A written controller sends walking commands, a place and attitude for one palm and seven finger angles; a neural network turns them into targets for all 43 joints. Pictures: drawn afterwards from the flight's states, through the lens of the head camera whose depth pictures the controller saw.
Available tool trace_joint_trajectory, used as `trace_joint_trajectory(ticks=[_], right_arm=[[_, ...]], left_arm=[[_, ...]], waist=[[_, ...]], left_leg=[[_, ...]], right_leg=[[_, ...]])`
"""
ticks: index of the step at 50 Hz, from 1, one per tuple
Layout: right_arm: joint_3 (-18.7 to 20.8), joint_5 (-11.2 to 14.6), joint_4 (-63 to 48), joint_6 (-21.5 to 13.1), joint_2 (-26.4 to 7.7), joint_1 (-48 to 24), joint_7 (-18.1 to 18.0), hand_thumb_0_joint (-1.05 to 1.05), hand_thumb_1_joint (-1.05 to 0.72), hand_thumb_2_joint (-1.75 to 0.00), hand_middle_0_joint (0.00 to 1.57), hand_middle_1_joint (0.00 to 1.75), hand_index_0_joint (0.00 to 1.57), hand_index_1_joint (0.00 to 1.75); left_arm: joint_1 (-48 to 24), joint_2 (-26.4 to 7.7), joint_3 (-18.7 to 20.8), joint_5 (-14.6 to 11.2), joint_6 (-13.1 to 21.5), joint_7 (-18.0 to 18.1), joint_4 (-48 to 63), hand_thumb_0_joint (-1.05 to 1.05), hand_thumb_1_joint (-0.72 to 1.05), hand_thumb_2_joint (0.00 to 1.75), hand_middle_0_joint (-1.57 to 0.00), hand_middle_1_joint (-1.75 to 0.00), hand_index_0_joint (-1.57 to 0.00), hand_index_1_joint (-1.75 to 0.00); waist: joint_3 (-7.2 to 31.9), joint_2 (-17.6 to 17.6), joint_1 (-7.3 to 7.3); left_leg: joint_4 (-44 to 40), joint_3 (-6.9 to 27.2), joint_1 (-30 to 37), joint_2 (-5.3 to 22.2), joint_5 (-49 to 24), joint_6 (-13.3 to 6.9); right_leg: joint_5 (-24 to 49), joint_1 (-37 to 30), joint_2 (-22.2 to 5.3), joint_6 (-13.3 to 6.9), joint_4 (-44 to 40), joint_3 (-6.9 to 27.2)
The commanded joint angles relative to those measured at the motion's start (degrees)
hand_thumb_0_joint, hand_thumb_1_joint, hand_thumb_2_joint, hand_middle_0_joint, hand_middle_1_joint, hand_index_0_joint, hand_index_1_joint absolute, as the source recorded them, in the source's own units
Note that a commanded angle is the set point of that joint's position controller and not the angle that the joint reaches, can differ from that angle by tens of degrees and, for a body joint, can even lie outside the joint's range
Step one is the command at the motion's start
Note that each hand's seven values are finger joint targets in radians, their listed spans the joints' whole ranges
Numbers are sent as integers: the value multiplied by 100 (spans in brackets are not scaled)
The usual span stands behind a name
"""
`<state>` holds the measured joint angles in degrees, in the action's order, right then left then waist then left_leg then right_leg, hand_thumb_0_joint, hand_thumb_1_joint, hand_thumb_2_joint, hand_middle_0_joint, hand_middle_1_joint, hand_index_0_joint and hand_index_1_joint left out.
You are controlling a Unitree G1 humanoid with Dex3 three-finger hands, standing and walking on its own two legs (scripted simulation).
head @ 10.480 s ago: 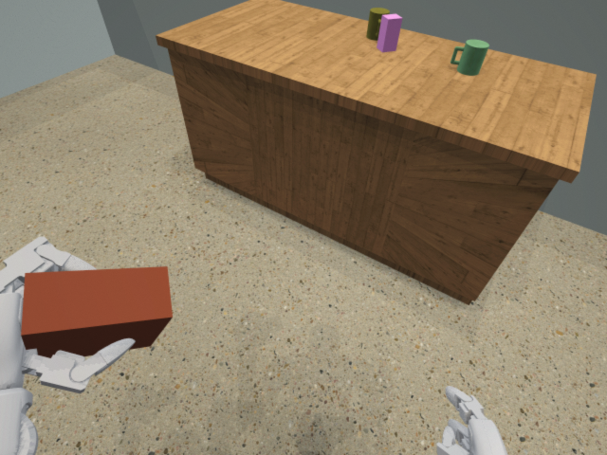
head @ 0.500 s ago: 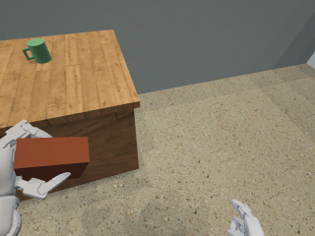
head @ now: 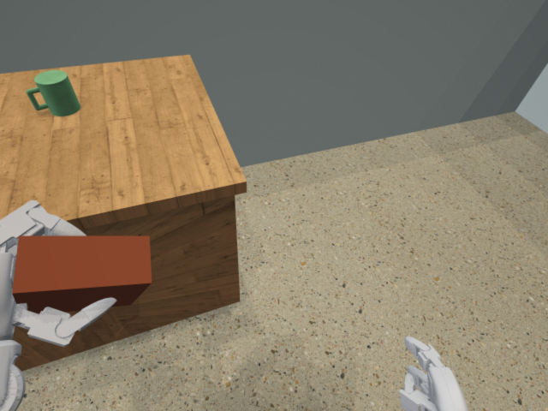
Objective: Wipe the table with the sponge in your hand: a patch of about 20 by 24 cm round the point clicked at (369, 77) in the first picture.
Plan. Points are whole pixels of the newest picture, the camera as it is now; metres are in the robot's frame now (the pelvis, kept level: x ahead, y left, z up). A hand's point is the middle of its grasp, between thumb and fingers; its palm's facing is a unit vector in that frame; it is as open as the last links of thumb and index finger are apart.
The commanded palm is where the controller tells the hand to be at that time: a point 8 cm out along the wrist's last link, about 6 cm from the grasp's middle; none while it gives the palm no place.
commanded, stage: shuffle to correct the standing spot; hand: left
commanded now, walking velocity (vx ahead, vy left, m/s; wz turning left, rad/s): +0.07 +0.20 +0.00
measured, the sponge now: (103, 275) +0.23 +0.22 +0.14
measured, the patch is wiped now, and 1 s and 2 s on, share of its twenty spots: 0.00 0.00 0.00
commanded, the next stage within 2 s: none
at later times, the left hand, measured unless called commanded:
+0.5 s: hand (18, 280) +0.19 +0.27 +0.18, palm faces +0.38 -0.82 -0.43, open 9.7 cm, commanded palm +0.14 +0.32 +0.18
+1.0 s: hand out of the picture +0.20 +0.38 +0.17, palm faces +0.34 -0.83 -0.44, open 9.7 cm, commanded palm +0.15 +0.44 +0.18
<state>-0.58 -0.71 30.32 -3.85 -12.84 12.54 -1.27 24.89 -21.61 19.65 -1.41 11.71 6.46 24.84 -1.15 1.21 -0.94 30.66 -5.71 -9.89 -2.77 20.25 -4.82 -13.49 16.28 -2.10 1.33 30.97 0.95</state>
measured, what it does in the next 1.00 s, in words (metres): steps to the left: right foot, then left foot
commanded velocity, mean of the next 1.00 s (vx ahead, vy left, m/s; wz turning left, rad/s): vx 0.08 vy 0.20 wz -0.02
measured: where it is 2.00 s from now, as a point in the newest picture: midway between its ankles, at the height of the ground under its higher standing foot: outside the picture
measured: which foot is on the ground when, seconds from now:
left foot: down 0.00-0.42, up 0.44-0.72, down 0.74-0.92, up 0.94-1.00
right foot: down 0.00-0.26, up 0.28-0.40, down 0.42-0.74, up 0.76-0.88, down 0.90-1.00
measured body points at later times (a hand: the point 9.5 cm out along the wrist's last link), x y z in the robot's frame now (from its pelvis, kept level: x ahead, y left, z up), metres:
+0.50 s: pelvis -0.02 +0.04 -0.01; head +0.00 +0.04 +0.44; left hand +0.17 +0.32 +0.20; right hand +0.15 -0.19 -0.10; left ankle -0.03 +0.11 -0.67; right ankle +0.00 -0.06 -0.73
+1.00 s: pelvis -0.03 +0.17 -0.01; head -0.01 +0.15 +0.44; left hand +0.17 +0.43 +0.20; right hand +0.11 -0.06 -0.11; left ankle -0.01 +0.27 -0.70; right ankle -0.02 +0.06 -0.73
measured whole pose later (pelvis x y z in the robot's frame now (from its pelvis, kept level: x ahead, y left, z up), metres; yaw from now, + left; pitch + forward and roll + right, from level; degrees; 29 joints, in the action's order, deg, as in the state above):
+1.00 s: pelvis -0.03 +0.17 -0.01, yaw -2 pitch -1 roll +0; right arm -0.6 -0.3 36.4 -7.0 -11.5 13.7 0.6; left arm 27.3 -21.0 19.9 -1.3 14.3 7.6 28.9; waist -3.1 -1.6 0.4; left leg 53.6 -1.2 -25.1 -0.4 22.0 1.7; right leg -18.7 16.8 -2.6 -1.2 37.2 -6.6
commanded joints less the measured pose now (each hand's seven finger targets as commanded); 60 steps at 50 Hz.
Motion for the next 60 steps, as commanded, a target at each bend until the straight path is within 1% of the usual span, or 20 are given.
trace_joint_trajectory(ticks=[1, 9, 11, 14, 19, 20, 21, 22, 23, 28, 34, 35, 37, 38, 44, 47, 51, 54, 58, 60], right_arm=[[329, 47, -896, -303, -766, -510, 21, 0, -90, -90, 20, 30, 20, 30], [386, 101, -756, -175, -740, -437, 90, 0, -90, -90, 20, 30, 20, 30], [372, 115, -742, -140, -750, -486, 48, 0, -90, -90, 20, 30, 20, 30], [416, 59, -764, -273, -731, -356, 72, 0, -90, -90, 20, 30, 20, 30], [487, -22, -731, -450, -770, -576, 275, 0, -90, -90, 20, 30, 20, 30], [484, 31, -658, -423, -765, -612, 289, 0, -90, -90, 20, 30, 20, 30], [424, 126, -589, -389, -679, -560, 275, 0, -90, -90, 20, 30, 20, 30], [392, 45, -680, -348, -806, -568, 210, 0, -90, -90, 20, 30, 20, 30], [319, -18, -611, -245, -678, -507, 161, 0, -90, -90, 20, 30, 20, 30], [226, 89, -453, -99, -455, -510, 102, 0, -90, -90, 20, 30, 20, 30], [322, 83, -431, -493, -396, -466, -155, 0, -90, -90, 20, 30, 20, 30], [365, 108, -461, -507, -437, -387, -158, 0, -90, -90, 20, 30, 20, 30], [463, 157, -624, -560, -730, -337, -142, 0, -90, -90, 20, 30, 20, 30], [506, 158, -681, -599, -700, -307, -93, 0, -90, -90, 20, 30, 20, 30], [374, 125, -420, -774, -647, -400, 131, 0, -90, -90, 20, 30, 20, 30], [251, 35, -414, -660, -547, -501, 157, 0, -90, -90, 20, 30, 20, 30], [278, 86, -237, -470, -594, -465, 96, 0, -90, -90, 20, 30, 20, 30], [233, 124, -298, -410, -354, -519, -29, 0, -90, -90, 20, 30, 20, 30], [394, 124, -315, -595, -505, -328, -122, 0, -90, -90, 20, 30, 20, 30], [486, 119, -481, -721, -735, -309, -88, 0, -90, -90, 20, 30, 20, 30]], left_arm=[[-348, -1037, 721, -136, 507, 106, 1618, 0, 10, 130, -120, -160, -120, -160], [-347, -944, 820, -176, 614, 167, 1311, 0, 10, 130, -120, -160, -120, -160], [-452, -1032, 925, -181, 607, 160, 1468, 0, 10, 130, -120, -160, -120, -160], [-515, -993, 819, -117, 629, 133, 1869, 0, 10, 130, -120, -160, -120, -160], [-358, -831, 655, -128, 602, 219, 1863, 0, 10, 130, -120, -160, -120, -160], [-152, -944, 798, -107, 628, 256, 1775, 0, 10, 130, -120, -160, -120, -160], [37, -997, 814, -115, 647, 267, 1436, 0, 10, 130, -120, -160, -120, -160], [87, -986, 884, -240, 655, 240, 1245, 0, 10, 130, -120, -160, -120, -160], [107, -1061, 1029, -213, 613, 276, 1036, 0, 10, 130, -120, -160, -120, -160], [-442, -935, 771, -110, 664, 148, 1088, 0, 10, 130, -120, -160, -120, -160], [-879, -1095, 689, -44, 498, 253, 1647, 0, 10, 130, -120, -160, -120, -160], [-845, -1153, 778, -48, 516, 248, 1740, 0, 10, 130, -120, -160, -120, -160], [-658, -1099, 895, -69, 598, 240, 1923, 0, 10, 130, -120, -160, -120, -160], [-471, -1146, 968, -106, 630, 233, 1853, 0, 10, 130, -120, -160, -120, -160], [72, -877, 848, -117, 648, 279, 1965, 0, 10, 130, -120, -160, -120, -160], [-134, -1218, 955, -86, 602, 344, 1494, 0, 10, 130, -120, -160, -120, -160], [-140, -1235, 1101, -93, 600, 303, 1099, 0, 10, 130, -120, -160, -120, -160], [-297, -1097, 992, -32, 607, 281, 1027, 0, 10, 130, -120, -160, -120, -160], [-906, -1051, 678, -70, 559, 264, 1895, 0, 10, 130, -120, -160, -120, -160], [-1037, -982, 629, -33, 604, 274, 2278, 0, 10, 130, -120, -160, -120, -160]], waist=[[815, -846, 1], [541, 69, 112], [464, -582, 134], [666, -1334, 184], [929, -1120, -67], [1213, -343, -276], [1401, 1396, -263], [926, 1133, 33], [439, 446, 47], [192, 782, 193], [214, 310, 58], [332, -40, 88], [492, -1520, 44], [598, -1433, 20], [925, -1436, -20], [613, 948, 20], [319, 984, 95], [396, 1135, 76], [481, -810, 180], [507, -2571, 143]], left_leg=[[-592, 579, -498, 857, -3130, 645], [248, 617, -1016, 442, -1369, 756], [-443, 812, -770, 631, -1420, 674], [-931, 1566, 453, 1404, -4311, 612], [378, 445, -116, 827, -5975, 1176], [2107, 394, -1010, 598, -4965, 1090], [4039, 574, -2148, 131, -1514, 746], [4656, 1058, -2743, 25, 870, 632], [4332, 1719, -2698, 542, 663, 613], [2835, 768, -1390, 756, -479, 641], [-80, -285, -29, 76, -466, 639], [-397, -143, -16, 108, -490, 616], [-1054, 1518, -90, 1369, -1467, 25], [-1172, 1866, -113, 1677, -2510, -265], [79, 603, -947, 1052, -2000, 88], [2801, 541, -2708, 268, 744, 627], [3177, 1223, -2476, 905, 128, 644], [1274, 467, -977, 654, -124, 546], [-580, 170, 160, 310, -229, 549], [-1497, 2307, -74, 1721, -865, -319]], right_leg=[[993, -907, 47, -305, 587, -105], [1408, -515, -758, -700, 290, 1017], [861, -119, -257, -382, 811, 385], [-1159, 826, 206, -26, 1961, -586], [-142, -948, 143, -333, 111, -1259], [911, -2000, -371, -681, -621, -818], [2530, -2431, -1728, -1408, -609, 1148], [2689, -1573, -2622, -1568, -1054, 2714], [1644, -854, -2648, -1274, -1167, 2287], [-204, 790, -1444, -745, -1586, 490], [-1188, 377, -925, -448, -896, 135], [-873, 173, -770, -332, -327, 37], [-851, 524, 101, 88, 1607, -665], [-1710, 758, 252, 69, 2379, -623], [17, -853, 22, -58, -80, -715], [1531, -1338, -2413, -1024, -1345, 2447], [1084, -538, -2073, -1033, -1052, 1374], [135, 277, -1428, -645, -1033, 361], [-1052, 542, -689, -304, 299, -64], [-2175, 1195, 241, 14, 2738, -629]])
